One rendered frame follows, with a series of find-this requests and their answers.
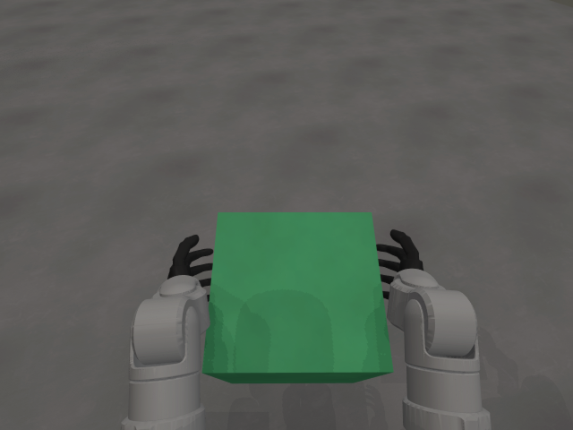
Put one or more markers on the robot left forearm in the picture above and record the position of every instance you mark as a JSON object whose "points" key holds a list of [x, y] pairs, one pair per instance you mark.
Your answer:
{"points": [[165, 358]]}

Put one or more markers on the right robot hand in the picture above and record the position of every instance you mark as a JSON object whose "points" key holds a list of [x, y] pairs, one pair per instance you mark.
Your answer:
{"points": [[408, 256]]}

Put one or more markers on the left robot hand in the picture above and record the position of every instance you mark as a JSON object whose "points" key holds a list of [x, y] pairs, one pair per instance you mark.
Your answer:
{"points": [[183, 259]]}

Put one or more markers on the carton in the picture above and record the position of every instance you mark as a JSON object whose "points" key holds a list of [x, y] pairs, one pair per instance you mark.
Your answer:
{"points": [[296, 297]]}

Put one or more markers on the robot right forearm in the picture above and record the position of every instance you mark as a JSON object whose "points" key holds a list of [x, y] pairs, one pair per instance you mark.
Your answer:
{"points": [[441, 352]]}

